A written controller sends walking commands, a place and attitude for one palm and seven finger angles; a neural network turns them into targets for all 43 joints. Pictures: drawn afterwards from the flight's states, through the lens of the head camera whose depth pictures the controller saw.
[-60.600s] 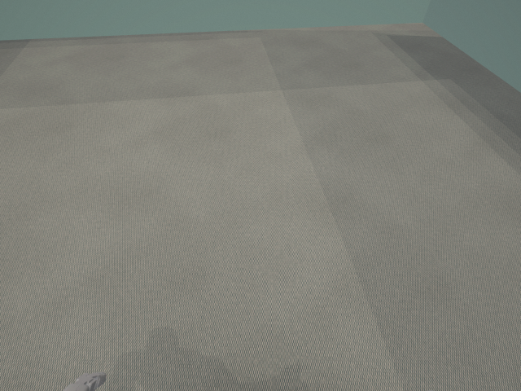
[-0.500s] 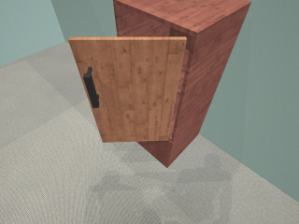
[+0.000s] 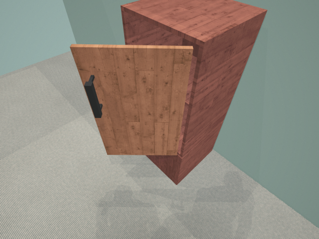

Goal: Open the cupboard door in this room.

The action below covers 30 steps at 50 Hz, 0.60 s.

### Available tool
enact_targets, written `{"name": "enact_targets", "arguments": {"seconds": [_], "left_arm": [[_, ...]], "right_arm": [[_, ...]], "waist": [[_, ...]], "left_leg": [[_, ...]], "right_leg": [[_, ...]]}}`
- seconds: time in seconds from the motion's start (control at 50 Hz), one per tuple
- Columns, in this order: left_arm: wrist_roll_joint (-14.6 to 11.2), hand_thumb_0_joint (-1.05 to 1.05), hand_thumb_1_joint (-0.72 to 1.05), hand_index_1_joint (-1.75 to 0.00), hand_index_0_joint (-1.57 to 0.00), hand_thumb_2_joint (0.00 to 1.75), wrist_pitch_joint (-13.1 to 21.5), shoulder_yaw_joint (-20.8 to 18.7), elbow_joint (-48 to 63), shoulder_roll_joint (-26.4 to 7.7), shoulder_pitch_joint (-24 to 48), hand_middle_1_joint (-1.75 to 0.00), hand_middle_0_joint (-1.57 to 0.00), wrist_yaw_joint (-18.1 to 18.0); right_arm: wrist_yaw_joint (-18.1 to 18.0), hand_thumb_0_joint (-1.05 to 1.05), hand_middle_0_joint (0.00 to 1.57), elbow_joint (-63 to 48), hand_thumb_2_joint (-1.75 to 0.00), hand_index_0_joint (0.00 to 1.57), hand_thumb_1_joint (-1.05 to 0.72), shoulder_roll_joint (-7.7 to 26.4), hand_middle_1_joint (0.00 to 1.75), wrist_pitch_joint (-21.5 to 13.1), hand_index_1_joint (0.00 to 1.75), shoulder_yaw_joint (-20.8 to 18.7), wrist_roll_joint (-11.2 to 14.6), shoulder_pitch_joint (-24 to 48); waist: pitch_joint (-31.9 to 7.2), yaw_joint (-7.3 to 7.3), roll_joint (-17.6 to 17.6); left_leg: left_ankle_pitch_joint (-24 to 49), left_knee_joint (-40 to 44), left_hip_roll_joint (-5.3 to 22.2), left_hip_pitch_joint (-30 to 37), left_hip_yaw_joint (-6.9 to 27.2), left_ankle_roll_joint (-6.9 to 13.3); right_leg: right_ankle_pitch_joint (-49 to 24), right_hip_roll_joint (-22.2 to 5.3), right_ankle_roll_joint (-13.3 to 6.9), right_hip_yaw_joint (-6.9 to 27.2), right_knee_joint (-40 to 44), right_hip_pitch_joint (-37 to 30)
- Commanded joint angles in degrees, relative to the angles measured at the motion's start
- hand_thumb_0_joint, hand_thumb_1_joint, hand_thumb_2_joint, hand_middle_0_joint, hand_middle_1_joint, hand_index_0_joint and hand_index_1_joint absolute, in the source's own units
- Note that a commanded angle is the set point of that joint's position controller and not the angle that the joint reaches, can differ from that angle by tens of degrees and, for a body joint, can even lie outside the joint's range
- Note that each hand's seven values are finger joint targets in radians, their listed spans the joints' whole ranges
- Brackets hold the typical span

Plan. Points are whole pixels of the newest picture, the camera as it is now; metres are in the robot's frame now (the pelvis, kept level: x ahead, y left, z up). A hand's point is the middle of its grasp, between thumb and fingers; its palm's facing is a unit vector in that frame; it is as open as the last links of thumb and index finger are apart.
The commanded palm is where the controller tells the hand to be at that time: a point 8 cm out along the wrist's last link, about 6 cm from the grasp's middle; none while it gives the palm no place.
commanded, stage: come to a stop and stand still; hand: left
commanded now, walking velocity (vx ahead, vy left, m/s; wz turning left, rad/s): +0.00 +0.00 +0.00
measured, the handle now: (95, 97) +0.55 +0.26 +0.03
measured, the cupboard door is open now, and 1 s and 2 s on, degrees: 46 46 46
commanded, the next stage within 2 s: look again from close up in 0.70 s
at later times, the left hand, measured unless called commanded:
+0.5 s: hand out of the picture -0.01 +0.17 -0.18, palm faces +0.04 -0.99 -0.16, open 7.4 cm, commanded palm none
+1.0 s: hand out of the picture +0.02 +0.22 -0.18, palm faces +0.04 -0.97 -0.23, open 7.4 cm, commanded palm none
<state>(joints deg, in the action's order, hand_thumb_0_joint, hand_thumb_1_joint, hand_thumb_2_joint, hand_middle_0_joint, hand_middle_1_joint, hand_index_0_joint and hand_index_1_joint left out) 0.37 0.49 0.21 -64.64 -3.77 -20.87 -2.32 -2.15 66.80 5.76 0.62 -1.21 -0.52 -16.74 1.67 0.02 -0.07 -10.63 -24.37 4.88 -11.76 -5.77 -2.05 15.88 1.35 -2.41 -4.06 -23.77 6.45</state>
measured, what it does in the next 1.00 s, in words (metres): stands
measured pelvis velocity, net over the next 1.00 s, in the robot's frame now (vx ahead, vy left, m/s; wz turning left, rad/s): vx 0.00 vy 0.03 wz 0.01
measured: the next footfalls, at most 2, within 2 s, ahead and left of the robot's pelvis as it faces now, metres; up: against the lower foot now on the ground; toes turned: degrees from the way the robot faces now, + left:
none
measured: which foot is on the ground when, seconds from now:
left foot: down 0.00-1.00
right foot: down 0.00-1.00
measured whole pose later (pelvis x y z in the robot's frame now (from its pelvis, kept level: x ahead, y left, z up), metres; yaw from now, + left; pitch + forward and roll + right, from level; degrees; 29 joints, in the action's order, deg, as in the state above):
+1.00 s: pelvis +0.00 +0.03 -0.01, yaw +1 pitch -2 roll +0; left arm 0.9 0.7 -0.6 -59.0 -10.3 -18.1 -2.4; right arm -1.9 60.2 10.3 -0.9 -1.9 -0.9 -15.6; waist 0.7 0.6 -0.2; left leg -14.9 -31.4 2.4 -14.8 -6.0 1.0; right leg 19.2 -1.7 0.3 -3.9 -29.7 8.7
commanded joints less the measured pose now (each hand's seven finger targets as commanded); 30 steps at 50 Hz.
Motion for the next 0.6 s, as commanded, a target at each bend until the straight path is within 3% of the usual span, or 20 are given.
{"name": "enact_targets", "arguments": {"seconds": [0.0,0.12,0.22,0.58], "left_arm": [[0.34,0.0,0.9,-0.3,-0.2,0.9,0.92,-1.16,1.04,-5.48,-4.8,-0.3,-0.2,-0.42],[0.4,0.0,0.9,-0.3,-0.2,0.9,0.96,-1.16,0.94,-5.68,-5.13,-0.3,-0.2,-0.47],[0.4,0.0,0.9,-0.3,-0.2,0.9,0.85,-1.21,0.9,-6.06,-5.21,-0.3,-0.2,-0.44],[0.42,0.0,0.9,-0.3,-0.2,0.9,0.64,-1.2,1.18,-7.09,-3.75,-0.3,-0.2,-0.34]], "right_arm": [[-0.11,0.0,0.2,-1.05,-0.9,0.2,-0.9,3.2,0.3,-0.42,0.3,-0.33,-0.17,-3.73],[-0.35,0.0,0.2,-1.25,-0.9,0.2,-0.9,3.82,0.3,-0.71,0.3,-0.24,-0.18,-3.33],[-0.4,0.0,0.2,-1.38,-0.9,0.2,-0.9,4.2,0.3,-0.84,0.3,-0.13,-0.15,-3.13],[-0.15,0.0,0.2,-1.32,-0.9,0.2,-0.9,5.57,0.3,-1.25,0.3,0.05,-0.2,-2.92]], "waist": [[5.23,0.41,1.6],[2.99,0.23,0.3],[2.95,-0.05,0.73],[3.68,-0.35,0.34]], "left_leg": [[3.1,2.04,1.63,3.19,2.95,1.64],[6.07,2.11,2.07,4.09,2.93,1.73],[6.79,2.48,2.32,4.16,2.86,1.8],[7.17,4.78,2.59,4.75,3.8,2.43]], "right_leg": [[-7.91,-7.88,0.66,7.62,8.14,8.78],[-15.39,-7.81,0.84,6.89,6.39,5.67],[-16.35,-7.88,0.99,6.29,6.03,4.81],[-10.88,-7.59,1.16,5.87,6.48,4.85]]}}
